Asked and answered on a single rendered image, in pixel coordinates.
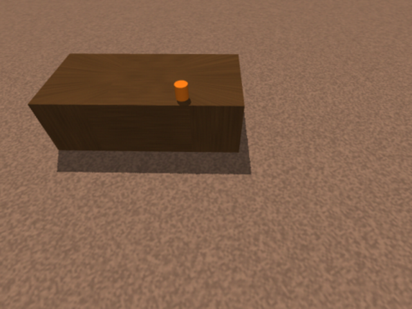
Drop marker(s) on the can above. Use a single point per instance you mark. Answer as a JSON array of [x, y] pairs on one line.
[[181, 90]]

